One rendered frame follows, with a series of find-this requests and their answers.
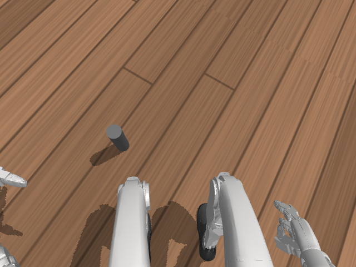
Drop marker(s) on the right robot foot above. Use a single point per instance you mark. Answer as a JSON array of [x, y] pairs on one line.
[[206, 254]]

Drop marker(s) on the left robot hand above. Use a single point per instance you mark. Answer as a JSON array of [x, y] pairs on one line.
[[11, 179]]

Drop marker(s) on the left robot arm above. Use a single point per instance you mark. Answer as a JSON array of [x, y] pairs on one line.
[[6, 260]]

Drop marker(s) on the can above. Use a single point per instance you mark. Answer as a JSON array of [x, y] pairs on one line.
[[116, 135]]

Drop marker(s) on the right robot hand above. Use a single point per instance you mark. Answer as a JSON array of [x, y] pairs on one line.
[[301, 235]]

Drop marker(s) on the right robot arm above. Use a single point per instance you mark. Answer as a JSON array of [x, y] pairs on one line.
[[315, 258]]

